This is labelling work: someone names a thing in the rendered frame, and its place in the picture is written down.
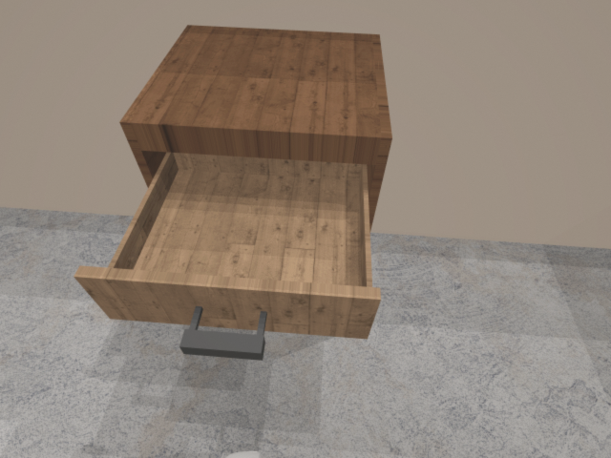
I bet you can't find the drawer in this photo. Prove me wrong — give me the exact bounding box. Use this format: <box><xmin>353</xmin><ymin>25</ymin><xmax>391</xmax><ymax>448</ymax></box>
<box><xmin>74</xmin><ymin>152</ymin><xmax>381</xmax><ymax>339</ymax></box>

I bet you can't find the handle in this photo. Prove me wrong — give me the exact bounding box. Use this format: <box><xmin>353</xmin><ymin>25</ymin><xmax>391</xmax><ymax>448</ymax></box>
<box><xmin>179</xmin><ymin>306</ymin><xmax>267</xmax><ymax>361</ymax></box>

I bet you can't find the cabinet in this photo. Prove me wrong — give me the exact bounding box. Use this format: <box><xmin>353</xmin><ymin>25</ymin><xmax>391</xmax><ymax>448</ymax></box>
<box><xmin>119</xmin><ymin>25</ymin><xmax>392</xmax><ymax>230</ymax></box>

